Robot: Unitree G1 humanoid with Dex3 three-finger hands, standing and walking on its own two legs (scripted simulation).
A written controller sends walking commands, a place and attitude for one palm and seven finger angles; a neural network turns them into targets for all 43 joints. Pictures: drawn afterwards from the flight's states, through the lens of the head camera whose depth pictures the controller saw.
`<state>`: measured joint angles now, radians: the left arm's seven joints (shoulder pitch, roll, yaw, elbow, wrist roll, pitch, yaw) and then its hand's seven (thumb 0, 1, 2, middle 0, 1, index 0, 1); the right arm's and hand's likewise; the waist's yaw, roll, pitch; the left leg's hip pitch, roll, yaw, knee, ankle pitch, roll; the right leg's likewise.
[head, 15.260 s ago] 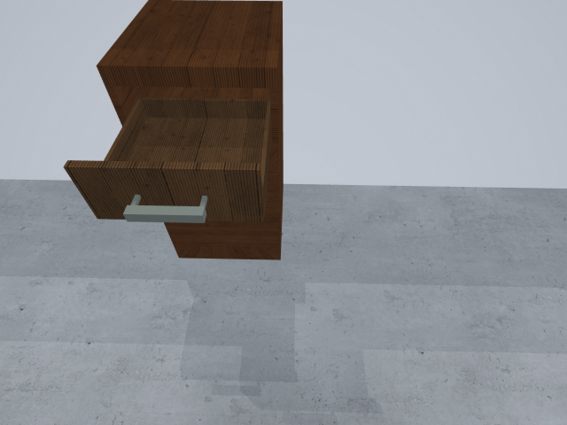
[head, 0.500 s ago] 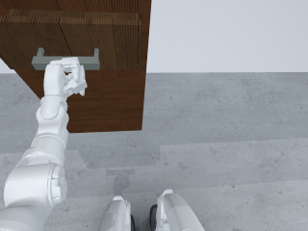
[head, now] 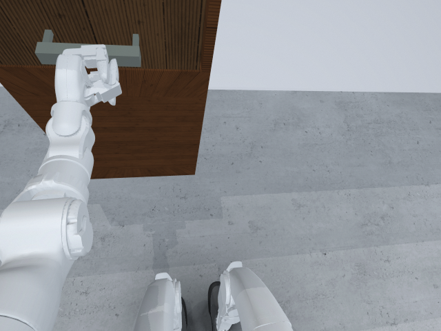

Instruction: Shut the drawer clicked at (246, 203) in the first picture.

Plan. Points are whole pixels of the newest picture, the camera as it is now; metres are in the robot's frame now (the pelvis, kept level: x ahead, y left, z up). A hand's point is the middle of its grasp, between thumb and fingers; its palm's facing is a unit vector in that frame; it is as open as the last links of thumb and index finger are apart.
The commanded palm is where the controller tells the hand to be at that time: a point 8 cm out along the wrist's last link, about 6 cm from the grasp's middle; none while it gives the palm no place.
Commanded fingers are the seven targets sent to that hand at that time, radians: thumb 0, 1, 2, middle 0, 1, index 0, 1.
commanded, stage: push the drawer shut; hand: left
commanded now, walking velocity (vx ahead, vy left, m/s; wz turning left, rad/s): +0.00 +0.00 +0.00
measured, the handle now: (92, 46) +0.61 +0.17 +0.06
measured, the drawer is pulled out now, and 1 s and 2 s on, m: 0.00 0.00 0.00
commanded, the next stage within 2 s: pull the fist back off the drawer in 0.16 s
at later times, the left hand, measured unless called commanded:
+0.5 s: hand (109, 79) +0.54 +0.14 +0.05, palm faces -0.02 -1.00 -0.05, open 2.9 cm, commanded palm +0.55 +0.16 +0.06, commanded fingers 0.00 0.90 0.90 -1.40 -1.60 -1.40 -1.60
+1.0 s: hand (116, 83) +0.53 +0.13 +0.05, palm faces -0.01 -1.00 -0.02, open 2.9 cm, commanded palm +0.50 +0.18 +0.06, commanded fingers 0.00 0.90 0.90 -1.40 -1.60 -1.40 -1.60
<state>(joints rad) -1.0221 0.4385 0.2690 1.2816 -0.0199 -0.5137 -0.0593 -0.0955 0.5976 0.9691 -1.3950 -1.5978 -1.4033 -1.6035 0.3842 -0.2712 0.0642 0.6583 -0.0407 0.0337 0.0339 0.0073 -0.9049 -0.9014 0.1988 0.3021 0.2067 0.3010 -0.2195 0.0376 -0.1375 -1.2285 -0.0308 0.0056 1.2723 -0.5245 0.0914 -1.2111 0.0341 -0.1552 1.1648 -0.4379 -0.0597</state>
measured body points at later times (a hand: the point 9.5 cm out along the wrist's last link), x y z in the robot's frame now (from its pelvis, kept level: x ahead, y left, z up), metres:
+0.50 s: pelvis -0.01 +0.00 -0.01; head +0.15 +0.05 +0.41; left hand +0.53 +0.20 +0.06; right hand -0.02 -0.26 -0.10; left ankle +0.03 +0.06 -0.62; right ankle +0.06 -0.09 -0.62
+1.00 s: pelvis +0.02 +0.00 +0.01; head +0.16 +0.02 +0.44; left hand +0.52 +0.18 +0.06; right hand +0.02 -0.26 -0.10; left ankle +0.03 +0.06 -0.62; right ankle +0.06 -0.09 -0.62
